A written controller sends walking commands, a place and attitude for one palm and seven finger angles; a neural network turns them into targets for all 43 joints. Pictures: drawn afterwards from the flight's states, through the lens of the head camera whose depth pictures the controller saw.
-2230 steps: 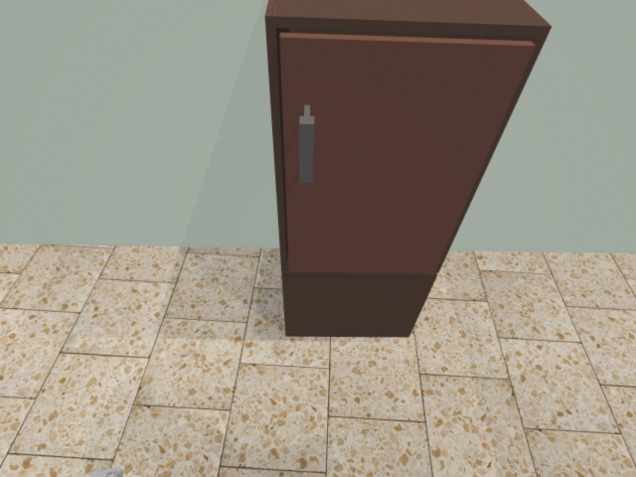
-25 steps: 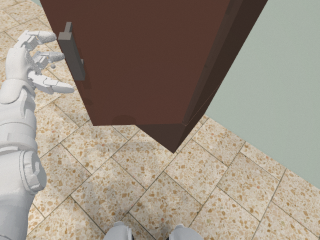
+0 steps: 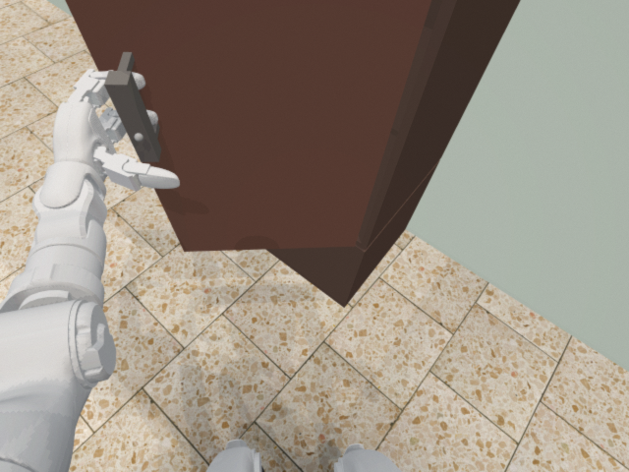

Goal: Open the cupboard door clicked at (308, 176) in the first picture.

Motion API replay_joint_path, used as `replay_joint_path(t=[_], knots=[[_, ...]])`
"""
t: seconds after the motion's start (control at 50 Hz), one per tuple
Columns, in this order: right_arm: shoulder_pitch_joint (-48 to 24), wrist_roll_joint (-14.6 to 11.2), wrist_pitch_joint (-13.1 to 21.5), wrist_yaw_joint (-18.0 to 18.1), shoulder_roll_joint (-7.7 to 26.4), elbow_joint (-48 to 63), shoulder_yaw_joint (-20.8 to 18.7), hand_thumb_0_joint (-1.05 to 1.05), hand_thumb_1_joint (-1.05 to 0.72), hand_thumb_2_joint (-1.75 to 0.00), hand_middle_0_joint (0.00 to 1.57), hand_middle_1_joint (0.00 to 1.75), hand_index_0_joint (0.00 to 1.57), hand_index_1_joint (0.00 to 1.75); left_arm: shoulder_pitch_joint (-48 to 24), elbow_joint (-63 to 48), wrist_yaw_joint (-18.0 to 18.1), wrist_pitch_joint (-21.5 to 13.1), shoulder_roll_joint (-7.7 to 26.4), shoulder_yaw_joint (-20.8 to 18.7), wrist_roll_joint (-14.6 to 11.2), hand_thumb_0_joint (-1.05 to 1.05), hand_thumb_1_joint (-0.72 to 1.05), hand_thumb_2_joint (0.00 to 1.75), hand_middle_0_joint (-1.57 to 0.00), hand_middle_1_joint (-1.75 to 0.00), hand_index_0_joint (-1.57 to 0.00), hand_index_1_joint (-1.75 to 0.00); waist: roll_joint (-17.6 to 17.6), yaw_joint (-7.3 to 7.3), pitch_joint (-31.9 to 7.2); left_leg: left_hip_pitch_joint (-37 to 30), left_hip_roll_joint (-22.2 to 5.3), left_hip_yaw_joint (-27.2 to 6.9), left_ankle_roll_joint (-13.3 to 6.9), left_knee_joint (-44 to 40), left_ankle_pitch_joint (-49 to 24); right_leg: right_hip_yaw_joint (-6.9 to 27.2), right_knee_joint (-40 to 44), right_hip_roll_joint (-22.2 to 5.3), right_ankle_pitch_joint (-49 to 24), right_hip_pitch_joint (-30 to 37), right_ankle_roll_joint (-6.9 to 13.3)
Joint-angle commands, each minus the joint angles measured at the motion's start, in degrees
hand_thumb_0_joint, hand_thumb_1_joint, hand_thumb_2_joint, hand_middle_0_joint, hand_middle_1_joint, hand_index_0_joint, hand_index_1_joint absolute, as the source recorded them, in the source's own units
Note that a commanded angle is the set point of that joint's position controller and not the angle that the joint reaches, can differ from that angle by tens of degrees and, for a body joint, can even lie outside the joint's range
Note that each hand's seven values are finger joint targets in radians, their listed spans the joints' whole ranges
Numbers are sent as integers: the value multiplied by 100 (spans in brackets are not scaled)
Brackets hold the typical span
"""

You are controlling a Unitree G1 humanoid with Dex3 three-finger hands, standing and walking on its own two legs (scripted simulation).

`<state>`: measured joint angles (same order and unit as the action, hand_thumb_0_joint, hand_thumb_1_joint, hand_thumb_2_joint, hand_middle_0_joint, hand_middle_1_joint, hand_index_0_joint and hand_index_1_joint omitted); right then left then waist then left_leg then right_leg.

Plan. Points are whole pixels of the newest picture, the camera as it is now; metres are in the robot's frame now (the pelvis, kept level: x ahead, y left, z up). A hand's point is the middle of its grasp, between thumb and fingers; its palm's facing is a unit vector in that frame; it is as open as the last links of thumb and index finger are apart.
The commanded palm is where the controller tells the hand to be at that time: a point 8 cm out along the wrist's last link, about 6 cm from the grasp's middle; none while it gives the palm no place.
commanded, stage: slide the fingers in behind the handle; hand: left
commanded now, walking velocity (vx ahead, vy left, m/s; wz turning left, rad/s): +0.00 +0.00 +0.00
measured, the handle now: (139, 109) +0.55 +0.19 +0.11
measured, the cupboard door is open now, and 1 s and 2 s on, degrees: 42 42 57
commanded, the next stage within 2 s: close the thumb around the handle in 0.60 s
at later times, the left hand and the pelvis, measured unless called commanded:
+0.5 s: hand (142, 136) +0.50 +0.18 +0.12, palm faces +0.02 -1.00 +0.00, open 13.9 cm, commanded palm +0.48 +0.22 +0.11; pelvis +0.00 -0.01 +0.00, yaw +0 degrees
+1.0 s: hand (145, 137) +0.51 +0.18 +0.11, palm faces +0.00 -1.00 +0.01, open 11.4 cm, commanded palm +0.48 +0.22 +0.11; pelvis +0.00 +0.01 +0.00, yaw +0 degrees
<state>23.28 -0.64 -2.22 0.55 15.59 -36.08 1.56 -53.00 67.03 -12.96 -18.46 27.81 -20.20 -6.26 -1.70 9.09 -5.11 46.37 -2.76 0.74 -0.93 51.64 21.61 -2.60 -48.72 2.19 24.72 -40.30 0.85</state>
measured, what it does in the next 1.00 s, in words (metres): stands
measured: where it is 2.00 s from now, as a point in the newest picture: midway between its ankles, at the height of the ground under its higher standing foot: outside the picture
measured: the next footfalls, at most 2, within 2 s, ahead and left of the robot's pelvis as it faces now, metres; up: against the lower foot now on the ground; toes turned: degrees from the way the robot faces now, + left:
none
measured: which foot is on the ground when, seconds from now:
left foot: down 0.00-1.00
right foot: down 0.00-1.00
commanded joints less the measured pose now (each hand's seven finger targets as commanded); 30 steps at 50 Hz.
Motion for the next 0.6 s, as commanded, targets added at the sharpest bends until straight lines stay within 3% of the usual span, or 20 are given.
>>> replay_joint_path(t=[0.0,0.02,0.08,0.1,0.12,0.14,0.18,0.2,0.22,0.26,0.3,0.4,0.42,0.44,0.48,0.5,0.56,0.58], knots=[[825,-29,80,126,1036,294,-358,0,-90,-90,20,30,20,30,-2766,-1068,24,-247,1541,-267,-91,0,-50,30,-30,-120,-30,-120,-215,91,-2252,-2002,175,-224,-170,-427,-1519,176,713,127,-1938,418,-58],[831,-23,76,141,1031,302,-358,0,-90,-90,20,30,20,30,-2719,-1034,41,-233,1661,-335,-70,0,-50,30,-30,-120,-30,-120,-152,77,-2241,-1898,186,-212,-178,-435,-1472,199,732,114,-1950,533,-64],[837,1,137,126,955,305,-355,0,-90,-90,20,30,20,30,-2982,-1388,55,-394,1243,-18,-79,0,-50,30,-30,-120,-30,-120,-482,139,-2414,-2173,206,-216,-173,-382,-1664,190,687,124,-2066,430,-45],[862,6,138,118,980,264,-381,0,-90,-90,20,30,20,30,-2859,-1351,76,-434,1520,-278,-63,0,-50,30,-30,-120,-30,-120,-475,31,-2577,-2211,187,-227,-149,-366,-1733,194,660,127,-2124,503,-40],[865,-3,122,121,990,280,-385,0,-90,-90,20,30,20,30,-2685,-1302,80,-435,1568,-320,-69,0,-50,30,-30,-120,-30,-120,-403,24,-2625,-2188,186,-219,-153,-377,-1771,209,658,125,-2181,577,-43],[825,-13,126,104,950,299,-365,0,-90,-90,20,30,20,30,-2699,-1271,49,-419,1239,-39,-71,0,-50,30,-30,-120,-30,-120,-429,73,-2479,-2145,197,-212,-148,-405,-1710,193,673,125,-2137,515,-48],[880,-2,133,100,955,264,-366,0,-90,-90,20,30,20,30,-2728,-1127,56,-378,1114,10,-108,0,-50,30,-30,-120,-30,-120,-257,132,-2310,-2030,216,-205,-179,-401,-1597,182,714,125,-2087,504,-56],[876,-11,120,113,1007,236,-387,0,-90,-90,20,30,20,30,-2678,-1038,84,-336,1466,-260,-67,0,-50,30,-30,-120,-30,-120,-217,72,-2339,-1962,194,-182,-171,-412,-1533,214,719,115,-2069,541,-69],[870,-17,103,128,1016,272,-376,0,-90,-90,20,30,20,30,-2624,-1066,88,-303,1608,-324,-59,0,-50,30,-30,-120,-30,-120,-235,35,-2387,-1859,214,-157,-181,-426,-1520,259,728,100,-2129,684,-74],[875,-20,103,134,989,282,-366,0,-90,-90,20,30,20,30,-2749,-1135,97,-290,1606,-276,-11,0,-50,30,-30,-120,-30,-120,-241,63,-2340,-1800,218,-146,-188,-433,-1498,267,734,89,-2159,725,-82],[865,-14,107,124,978,307,-372,0,-90,-90,20,30,20,30,-2649,-1220,113,-357,1624,-338,-10,0,-50,30,-30,-120,-30,-120,-379,2,-2506,-1935,233,-127,-182,-412,-1634,264,708,96,-2273,750,-74],[848,-29,88,124,980,347,-377,0,-90,-90,20,30,20,30,-2432,-1300,-6,-386,1659,-390,-86,0,-50,30,-30,-120,-30,-120,-350,-60,-2575,-1960,240,-103,-179,-421,-1848,275,684,103,-2602,959,-69],[816,-39,88,124,957,348,-389,0,-90,-90,20,30,20,30,-2506,-1410,-49,-400,1424,-183,-107,0,-50,30,-30,-120,-30,-120,-409,21,-2558,-2091,231,-105,-177,-421,-1848,266,706,107,-2571,845,-73],[825,-36,83,123,959,342,-399,0,-90,-90,20,30,20,30,-2375,-1340,-66,-393,1374,-201,-127,0,-50,30,-30,-120,-30,-120,-334,-17,-2487,-2114,223,-121,-169,-423,-1847,232,718,119,-2499,787,-62],[819,-41,83,126,956,315,-385,0,-90,-90,20,30,20,30,-2530,-1335,-94,-393,1186,-44,-205,0,-50,30,-30,-120,-30,-120,-330,80,-2314,-2126,231,-132,-186,-435,-1777,218,751,125,-2393,683,-59],[824,-42,78,130,1002,281,-404,0,-90,-90,20,30,20,30,-2463,-1282,-79,-375,1411,-244,-198,0,-50,30,-30,-120,-30,-120,-245,20,-2365,-2133,211,-148,-177,-449,-1765,217,750,127,-2374,681,-64],[784,-50,75,138,981,270,-383,0,-90,-90,20,30,20,30,-2581,-1180,-99,-305,1174,15,-174,0,-50,30,-30,-120,-30,-120,-223,136,-2104,-2029,209,-168,-174,-476,-1568,195,785,111,-2136,502,-71],[815,-33,82,149,993,249,-389,0,-90,-90,20,30,20,30,-2716,-1280,-56,-361,1288,-88,-178,0,-50,30,-30,-120,-30,-120,-304,113,-2156,-2124,207,-213,-175,-450,-1647,180,750,114,-2112,465,-42]])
